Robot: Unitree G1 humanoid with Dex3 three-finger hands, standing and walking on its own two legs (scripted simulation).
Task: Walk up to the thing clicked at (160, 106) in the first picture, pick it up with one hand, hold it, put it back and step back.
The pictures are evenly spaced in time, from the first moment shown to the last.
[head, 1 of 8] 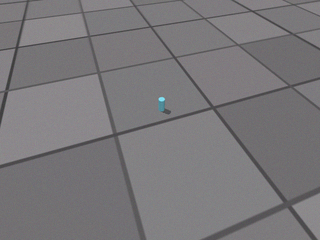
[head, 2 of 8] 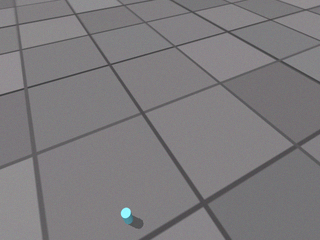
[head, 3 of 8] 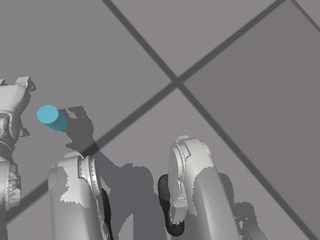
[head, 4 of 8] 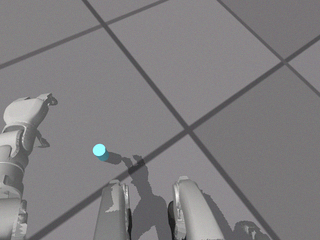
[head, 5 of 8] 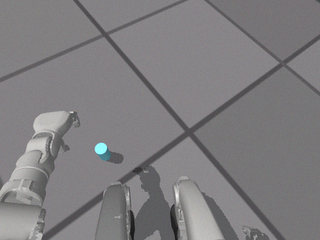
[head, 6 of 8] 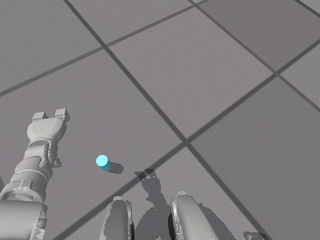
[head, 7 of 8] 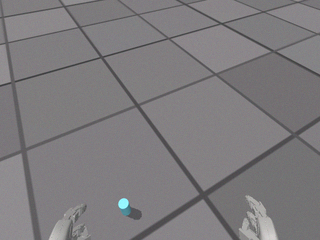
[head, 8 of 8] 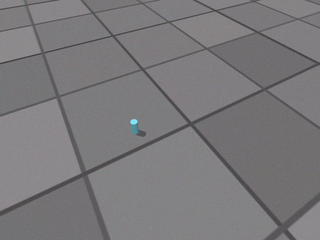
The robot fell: no
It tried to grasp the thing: yes
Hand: left
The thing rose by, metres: 0.00
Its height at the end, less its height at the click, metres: +0.00
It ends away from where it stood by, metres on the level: 0.02
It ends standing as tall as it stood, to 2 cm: yes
